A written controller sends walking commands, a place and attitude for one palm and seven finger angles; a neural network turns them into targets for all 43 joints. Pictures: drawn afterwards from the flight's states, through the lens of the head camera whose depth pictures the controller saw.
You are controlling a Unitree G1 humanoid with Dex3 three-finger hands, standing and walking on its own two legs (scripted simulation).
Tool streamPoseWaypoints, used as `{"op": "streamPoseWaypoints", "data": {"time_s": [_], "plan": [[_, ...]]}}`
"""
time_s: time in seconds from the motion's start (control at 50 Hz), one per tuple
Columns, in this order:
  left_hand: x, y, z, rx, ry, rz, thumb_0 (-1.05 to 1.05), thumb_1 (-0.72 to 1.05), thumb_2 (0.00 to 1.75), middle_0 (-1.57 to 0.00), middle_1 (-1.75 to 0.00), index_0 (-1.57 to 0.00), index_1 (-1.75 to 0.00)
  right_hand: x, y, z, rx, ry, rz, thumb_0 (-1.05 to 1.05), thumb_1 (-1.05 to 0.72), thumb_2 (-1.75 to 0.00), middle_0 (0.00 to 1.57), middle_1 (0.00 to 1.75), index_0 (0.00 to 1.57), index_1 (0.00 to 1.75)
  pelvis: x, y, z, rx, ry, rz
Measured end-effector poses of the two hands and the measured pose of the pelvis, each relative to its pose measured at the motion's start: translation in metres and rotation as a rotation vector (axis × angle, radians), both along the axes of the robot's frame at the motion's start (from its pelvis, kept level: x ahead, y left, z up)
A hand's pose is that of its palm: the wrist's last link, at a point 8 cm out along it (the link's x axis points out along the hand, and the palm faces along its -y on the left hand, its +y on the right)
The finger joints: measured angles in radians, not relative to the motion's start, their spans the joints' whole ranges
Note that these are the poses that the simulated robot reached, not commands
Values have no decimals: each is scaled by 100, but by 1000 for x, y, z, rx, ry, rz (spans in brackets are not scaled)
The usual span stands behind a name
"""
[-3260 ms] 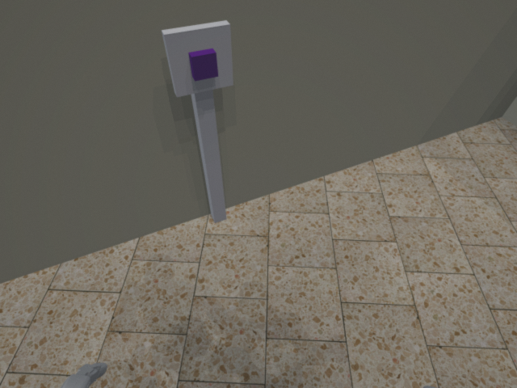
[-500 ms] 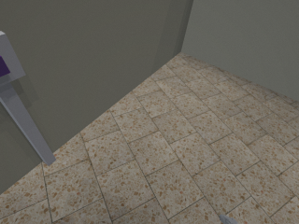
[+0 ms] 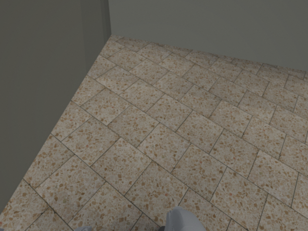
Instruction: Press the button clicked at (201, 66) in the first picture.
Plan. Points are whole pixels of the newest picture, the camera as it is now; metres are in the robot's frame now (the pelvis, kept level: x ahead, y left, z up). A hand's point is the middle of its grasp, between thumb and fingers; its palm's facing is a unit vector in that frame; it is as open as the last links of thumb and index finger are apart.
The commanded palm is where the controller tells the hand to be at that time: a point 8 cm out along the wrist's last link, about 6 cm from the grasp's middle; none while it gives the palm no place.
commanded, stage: walk to a spot facing it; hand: left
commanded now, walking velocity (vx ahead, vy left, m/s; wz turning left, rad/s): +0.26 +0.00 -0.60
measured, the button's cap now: out of the picture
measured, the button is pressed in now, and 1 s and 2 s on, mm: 0 0 0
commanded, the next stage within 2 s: none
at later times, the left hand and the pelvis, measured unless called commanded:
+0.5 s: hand (76, 181) +0.28 +0.24 -0.16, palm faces -0.21 -0.94 -0.28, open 7.4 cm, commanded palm none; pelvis +0.20 +0.04 +0.00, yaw -18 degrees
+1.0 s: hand (116, 132) +0.46 +0.13 -0.15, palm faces -0.60 -0.76 -0.26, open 7.4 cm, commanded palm none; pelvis +0.25 +0.04 +0.00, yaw -39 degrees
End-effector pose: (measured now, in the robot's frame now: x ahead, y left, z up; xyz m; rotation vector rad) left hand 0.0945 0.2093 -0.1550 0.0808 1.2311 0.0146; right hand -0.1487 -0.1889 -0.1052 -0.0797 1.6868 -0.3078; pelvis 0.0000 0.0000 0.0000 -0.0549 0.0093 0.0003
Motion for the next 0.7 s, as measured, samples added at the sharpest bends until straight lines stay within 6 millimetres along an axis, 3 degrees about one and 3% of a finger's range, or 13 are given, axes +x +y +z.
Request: {"op": "streamPoseWaypoints", "data": {"time_s": [0.08, 0.14, 0.18, 0.22, 0.28, 0.34, 0.4, 0.46, 0.52, 0.58, 0.7], "plan": [[67, -22, -5, -17, -54, -77, 0, 91, 90, -19, -30, -19, -29, 22, 8, -4, 21, 40, -85, 1, -90, -89, 20, 30, 20, 30, 40, -7, -7, 5, -1, -67], [103, -27, -10, 0, -109, -81, 0, 91, 90, -20, -30, -20, -30, 57, 0, -19, 30, 20, -115, 1, -90, -89, 21, 30, 21, 30, 74, -14, -18, 36, 1, -93], [114, -22, -7, 26, -101, -77, 0, 91, 90, -20, -30, -20, -30, 99, -12, -30, 15, -42, -109, 1, -90, -89, 21, 30, 21, 30, 89, -13, -17, 20, -16, -116], [121, -9, 1, 69, -82, -74, -1, 92, 90, -20, -30, -20, -30, 154, -25, -35, -7, -162, -92, 1, -90, -89, 21, 30, 20, 30, 104, -12, -12, 19, -26, -142], [130, 14, 14, 145, -29, -113, -1, 93, 90, -20, -30, -20, -30, 244, -42, -31, -44, -369, -65, 1, -91, -89, 20, 30, 20, 30, 125, -8, -3, 34, -24, -184], [142, 34, 26, 194, 23, -147, -1, 92, 90, -20, -30, -20, -30, 322, -54, -21, -79, -538, -46, 1, -92, -89, 20, 30, 20, 30, 144, 2, 3, 47, -13, -224], [158, 51, 33, 220, 53, -163, -1, 92, 90, -20, -30, -20, -30, 382, -55, -11, -92, -646, -20, 1, -92, -89, 20, 30, 20, 30, 164, 14, 5, 55, -2, -262], [178, 67, 31, 227, 65, -166, 0, 91, 90, -20, -30, -20, -30, 425, -49, -7, -102, -689, 8, 1, -92, -89, 20, 30, 20, 30, 186, 27, 3, 55, 5, -297], [203, 82, 19, 219, 73, -166, 0, 91, 90, -20, -30, -20, -30, 454, -38, -7, -123, -693, 25, 0, -91, -89, 20, 30, 20, 30, 211, 41, -5, 42, 10, -329], [232, 93, 6, 207, 77, -178, 0, 91, 90, -20, -30, -20, -30, 462, -25, -6, -143, -673, 25, 0, -91, -89, 20, 30, 20, 30, 230, 51, -9, 49, -2, -367], [290, 85, 11, 170, 59, -311, 0, 91, 90, -19, -30, -20, -29, 422, -5, 5, -174, -596, -107, 0, -90, -89, 21, 30, 21, 30, 248, 63, 4, 21, -20, -463]]}}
